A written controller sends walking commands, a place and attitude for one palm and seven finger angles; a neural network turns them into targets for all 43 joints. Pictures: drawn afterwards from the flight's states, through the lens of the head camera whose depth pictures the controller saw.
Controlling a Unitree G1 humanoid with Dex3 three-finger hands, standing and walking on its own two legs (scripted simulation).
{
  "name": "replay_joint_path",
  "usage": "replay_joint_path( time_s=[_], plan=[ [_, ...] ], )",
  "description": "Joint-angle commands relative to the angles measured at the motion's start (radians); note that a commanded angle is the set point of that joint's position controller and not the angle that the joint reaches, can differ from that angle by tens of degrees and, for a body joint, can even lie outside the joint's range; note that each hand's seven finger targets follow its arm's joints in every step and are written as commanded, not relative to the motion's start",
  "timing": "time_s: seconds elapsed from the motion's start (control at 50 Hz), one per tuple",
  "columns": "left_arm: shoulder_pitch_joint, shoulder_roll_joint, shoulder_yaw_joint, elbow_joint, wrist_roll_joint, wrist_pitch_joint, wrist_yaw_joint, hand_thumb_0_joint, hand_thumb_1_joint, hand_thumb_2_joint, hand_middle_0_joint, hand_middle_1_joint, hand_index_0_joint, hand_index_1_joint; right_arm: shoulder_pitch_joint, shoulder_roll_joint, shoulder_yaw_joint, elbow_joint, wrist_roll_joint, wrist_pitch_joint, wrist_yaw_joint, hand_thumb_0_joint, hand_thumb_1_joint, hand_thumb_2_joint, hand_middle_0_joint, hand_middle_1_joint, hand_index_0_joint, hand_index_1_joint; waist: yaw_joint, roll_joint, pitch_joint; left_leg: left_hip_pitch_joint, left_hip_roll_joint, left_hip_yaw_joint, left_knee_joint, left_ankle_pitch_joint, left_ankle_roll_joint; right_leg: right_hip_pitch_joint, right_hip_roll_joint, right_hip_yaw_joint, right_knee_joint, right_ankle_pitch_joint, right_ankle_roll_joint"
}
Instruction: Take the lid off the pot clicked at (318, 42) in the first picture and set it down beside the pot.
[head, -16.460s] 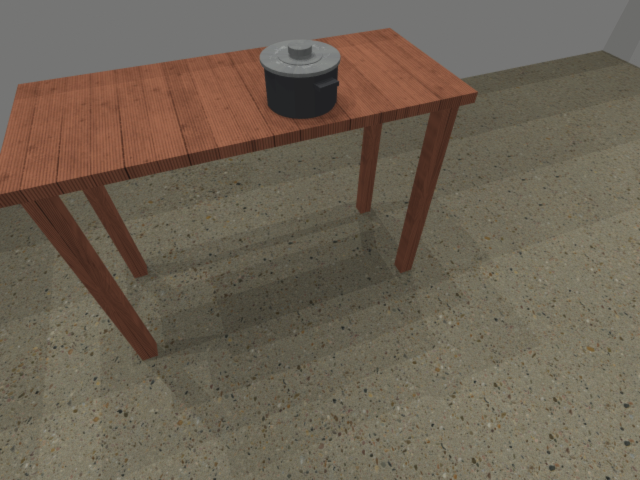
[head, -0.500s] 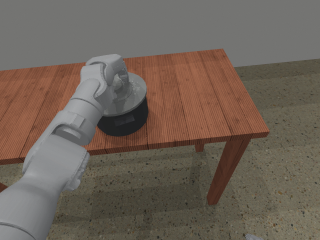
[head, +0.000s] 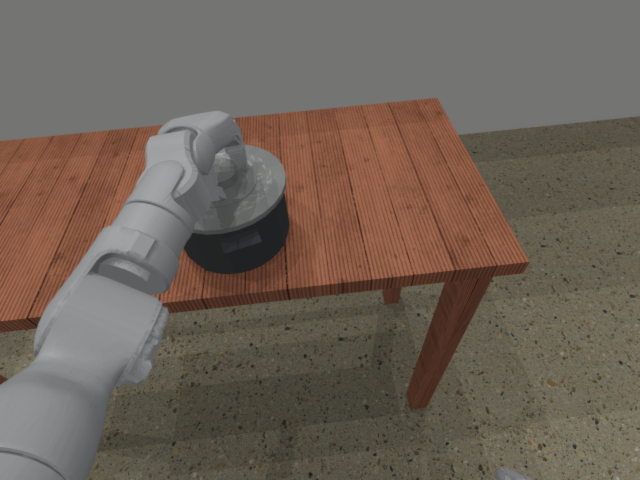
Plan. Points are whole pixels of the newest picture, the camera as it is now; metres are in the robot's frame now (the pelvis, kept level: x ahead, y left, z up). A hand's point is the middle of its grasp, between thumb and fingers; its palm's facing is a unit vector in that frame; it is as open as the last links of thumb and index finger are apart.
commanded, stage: close the fingers and squeeze the knob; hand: left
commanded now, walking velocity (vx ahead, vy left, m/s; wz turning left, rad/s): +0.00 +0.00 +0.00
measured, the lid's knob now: (219, 174) +0.50 +0.13 +0.12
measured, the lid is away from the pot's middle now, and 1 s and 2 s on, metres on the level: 0.00 0.00 0.01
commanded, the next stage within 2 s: lift the lid straight up in 1.06 s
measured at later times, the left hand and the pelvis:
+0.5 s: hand (211, 174) +0.47 +0.13 +0.15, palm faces -0.35 -0.11 -0.93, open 8.3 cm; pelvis +0.00 +0.00 +0.00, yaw +0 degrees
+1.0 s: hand (211, 174) +0.47 +0.13 +0.15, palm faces -0.35 -0.11 -0.93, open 8.3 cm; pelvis +0.00 +0.01 +0.00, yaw +0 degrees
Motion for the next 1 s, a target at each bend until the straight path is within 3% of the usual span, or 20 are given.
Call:
replay_joint_path(
  time_s=[0.0, 0.02, 0.06, 0.14, 0.22, 0.28, 0.32, 0.38, 0.42, 0.48, 0.52, 0.56, 0.6, 0.72, 0.76, 0.82, 0.86, 0.88, 0.96, 0.98],
  plan=[
    [-0.520, 0.225, 0.076, -0.172, 0.023, 0.002, 0.023, 0.000, 0.096, 1.014, -0.604, -0.923, -0.604, -0.923, -0.045, -0.116, -0.041, -0.113, -0.001, -0.036, -0.003, 0.000, -0.900, -0.900, 0.200, 0.300, 0.200, 0.300, -0.001, -0.109, -0.361, 0.310, -0.025, -0.033, 0.024, 0.328, 0.052, 0.002, 0.042, -0.013, -0.034, 0.478, -0.029],
    [-0.499, 0.186, 0.053, -0.177, 0.013, -0.002, 0.019, 0.000, 0.107, 1.008, -0.609, -0.932, -0.609, -0.932, -0.050, -0.114, -0.041, -0.123, -0.003, -0.037, -0.001, 0.000, -0.900, -0.900, 0.200, 0.300, 0.200, 0.300, 0.001, -0.100, -0.365, 0.308, -0.024, -0.039, 0.027, 0.361, 0.052, -0.002, 0.040, -0.017, -0.034, 0.480, -0.033],
    [-0.480, 0.173, 0.041, -0.166, 0.025, 0.003, 0.017, 0.000, 0.131, 0.994, -0.619, -0.948, -0.619, -0.948, -0.047, -0.112, -0.043, -0.116, -0.002, -0.034, 0.003, 0.000, -0.900, -0.900, 0.200, 0.300, 0.200, 0.300, -0.001, -0.089, -0.356, 0.322, -0.021, -0.039, 0.030, 0.353, 0.048, -0.021, 0.045, -0.019, -0.033, 0.459, -0.030],
    [-0.485, 0.238, 0.097, -0.197, 0.024, -0.003, 0.025, 0.000, 0.181, 0.961, -0.643, -0.975, -0.643, -0.975, -0.049, -0.115, -0.042, -0.123, -0.006, -0.037, 0.003, 0.000, -0.900, -0.900, 0.200, 0.300, 0.200, 0.300, 0.010, -0.107, -0.402, 0.321, -0.023, -0.039, 0.035, 0.372, 0.051, 0.026, 0.042, -0.013, -0.025, 0.499, -0.030],
    [-0.520, 0.150, 0.021, -0.156, 0.015, 0.013, 0.021, 0.000, 0.233, 0.921, -0.669, -0.996, -0.669, -0.996, -0.053, -0.112, -0.043, -0.115, 0.001, -0.030, 0.002, 0.000, -0.900, -0.900, 0.200, 0.300, 0.200, 0.300, -0.012, -0.114, -0.329, 0.290, -0.020, -0.037, 0.023, 0.314, 0.050, -0.032, 0.044, -0.024, -0.039, 0.440, -0.032],
    [-0.525, 0.234, 0.080, -0.076, 0.033, 0.024, 0.028, 0.000, 0.274, 0.887, -0.690, -1.008, -0.690, -1.008, -0.034, -0.122, -0.037, -0.094, 0.000, -0.028, -0.005, 0.000, -0.900, -0.900, 0.200, 0.300, 0.200, 0.300, -0.010, -0.129, -0.305, 0.270, -0.020, -0.034, 0.014, 0.258, 0.047, -0.037, 0.048, -0.022, -0.040, 0.404, -0.031],
    [-0.533, 0.225, 0.083, -0.133, 0.023, 0.007, 0.023, 0.000, 0.301, 0.862, -0.705, -1.015, -0.705, -1.015, -0.041, -0.118, -0.039, -0.114, -0.007, -0.036, -0.007, 0.000, -0.900, -0.900, 0.200, 0.300, 0.200, 0.300, -0.002, -0.104, -0.372, 0.293, -0.023, -0.037, 0.025, 0.311, 0.051, -0.004, 0.040, -0.016, -0.036, 0.453, -0.034],
    [-0.509, 0.223, 0.073, -0.113, 0.039, 0.002, 0.018, 0.000, 0.345, 0.821, -0.729, -1.022, -0.729, -1.022, -0.036, -0.115, -0.036, -0.113, -0.004, -0.034, -0.005, 0.000, -0.900, -0.900, 0.200, 0.300, 0.200, 0.300, -0.002, -0.112, -0.370, 0.295, -0.019, -0.036, 0.025, 0.329, 0.047, -0.002, 0.042, -0.017, -0.030, 0.462, -0.030],
    [-0.488, 0.173, 0.045, -0.112, 0.030, -0.006, 0.014, 0.000, 0.375, 0.790, -0.746, -1.026, -0.746, -1.026, -0.037, -0.112, -0.041, -0.120, -0.005, -0.034, -0.004, 0.000, -0.900, -0.900, 0.200, 0.300, 0.200, 0.300, -0.006, -0.123, -0.367, 0.299, -0.017, -0.037, 0.034, 0.357, 0.050, -0.018, 0.042, -0.019, -0.037, 0.463, -0.032],
    [-0.499, 0.258, 0.106, -0.124, 0.038, -0.008, 0.024, 0.000, 0.320, 0.861, -0.702, -1.005, -0.711, -1.001, -0.033, -0.119, -0.040, -0.116, -0.003, -0.032, -0.004, 0.000, -0.900, -0.900, 0.200, 0.300, 0.200, 0.300, 0.003, -0.122, -0.369, 0.298, -0.016, -0.034, 0.029, 0.344, 0.049, 0.005, 0.043, -0.015, -0.033, 0.474, -0.031],
    [-0.482, 0.190, 0.056, -0.092, 0.021, -0.004, 0.017, 0.000, 0.312, 0.882, -0.692, -1.000, -0.702, -0.995, -0.034, -0.117, -0.039, -0.119, -0.003, -0.030, -0.003, 0.000, -0.900, -0.900, 0.200, 0.300, 0.200, 0.300, -0.006, -0.119, -0.328, 0.271, -0.018, -0.034, 0.025, 0.332, 0.049, -0.015, 0.042, -0.020, -0.040, 0.463, -0.033],
    [-0.507, 0.183, 0.041, -0.096, 0.033, 0.003, 0.020, 0.000, 0.317, 0.894, -0.690, -0.998, -0.701, -0.991, -0.035, -0.117, -0.038, -0.112, 0.001, -0.028, -0.001, 0.000, -0.900, -0.900, 0.200, 0.300, 0.200, 0.300, -0.010, -0.105, -0.306, 0.281, -0.016, -0.037, 0.022, 0.312, 0.046, -0.043, 0.047, -0.024, -0.038, 0.431, -0.033],
    [-0.506, 0.223, 0.077, -0.092, 0.038, 0.004, 0.027, 0.000, 0.327, 0.905, -0.692, -0.999, -0.704, -0.990, -0.026, -0.119, -0.039, -0.109, -0.002, -0.029, -0.003, 0.000, -0.900, -0.900, 0.200, 0.300, 0.200, 0.300, -0.003, -0.121, -0.328, 0.282, -0.017, -0.038, 0.021, 0.309, 0.047, -0.026, 0.049, -0.023, -0.037, 0.431, -0.033],
    [-0.513, 0.206, 0.067, -0.119, 0.033, -0.008, 0.026, 0.000, 0.371, 0.936, -0.713, -1.009, -0.726, -0.999, -0.029, -0.118, -0.041, -0.120, -0.006, -0.034, -0.005, 0.000, -0.900, -0.900, 0.200, 0.300, 0.200, 0.300, -0.002, -0.102, -0.369, 0.292, -0.016, -0.041, 0.023, 0.316, 0.049, -0.012, 0.043, -0.020, -0.040, 0.436, -0.036],
    [-0.505, 0.237, 0.087, -0.129, 0.043, -0.010, 0.028, 0.000, 0.387, 0.947, -0.723, -1.014, -0.737, -1.003, -0.032, -0.117, -0.040, -0.120, -0.005, -0.035, -0.004, 0.000, -0.900, -0.900, 0.200, 0.300, 0.200, 0.300, 0.004, -0.108, -0.386, 0.300, -0.017, -0.040, 0.026, 0.332, 0.048, 0.007, 0.045, -0.016, -0.033, 0.456, -0.032],
    [-0.518, 0.140, 0.015, -0.082, 0.028, 0.005, 0.021, 0.000, 0.414, 0.963, -0.737, -1.021, -0.752, -1.009, -0.026, -0.115, -0.042, -0.110, -0.002, -0.029, -0.005, 0.000, -0.900, -0.900, 0.200, 0.300, 0.200, 0.300, -0.019, -0.124, -0.319, 0.278, -0.015, -0.038, 0.020, 0.296, 0.049, -0.050, 0.048, -0.027, -0.048, 0.411, -0.034],
    [-0.540, 0.177, 0.029, -0.053, 0.039, 0.018, 0.028, 0.000, 0.433, 0.974, -0.746, -1.026, -0.761, -1.012, -0.020, -0.121, -0.040, -0.096, 0.001, -0.028, -0.005, 0.000, -0.900, -0.900, 0.200, 0.300, 0.200, 0.300, -0.022, -0.107, -0.289, 0.270, -0.016, -0.036, 0.013, 0.246, 0.046, -0.069, 0.053, -0.025, -0.049, 0.374, -0.033],
    [-0.565, 0.219, 0.064, -0.063, 0.044, 0.018, 0.033, 0.000, 0.443, 0.980, -0.750, -1.027, -0.765, -1.014, -0.014, -0.125, -0.039, -0.092, -0.002, -0.030, -0.006, 0.000, -0.900, -0.900, 0.200, 0.300, 0.200, 0.300, -0.016, -0.114, -0.317, 0.272, -0.015, -0.042, 0.012, 0.243, 0.044, -0.054, 0.052, -0.026, -0.043, 0.373, -0.035],
    [-0.554, 0.151, 0.023, -0.089, 0.035, 0.005, 0.024, 0.000, 0.482, 1.002, -0.768, -1.034, -0.782, -1.026, -0.019, -0.114, -0.041, -0.103, -0.007, -0.039, -0.005, 0.000, -0.900, -0.900, 0.200, 0.300, 0.200, 0.300, -0.015, -0.077, -0.368, 0.317, -0.017, -0.047, 0.024, 0.309, 0.046, -0.053, 0.049, -0.023, -0.037, 0.407, -0.036],
    [-0.551, 0.173, 0.044, -0.097, 0.037, 0.003, 0.024, 0.000, 0.491, 1.007, -0.773, -1.036, -0.787, -1.029, -0.015, -0.117, -0.044, -0.099, -0.009, -0.040, -0.005, 0.000, -0.900, -0.900, 0.200, 0.300, 0.200, 0.300, -0.014, -0.094, -0.383, 0.326, -0.013, -0.048, 0.029, 0.325, 0.046, -0.044, 0.049, -0.022, -0.036, 0.422, -0.035]
  ],
)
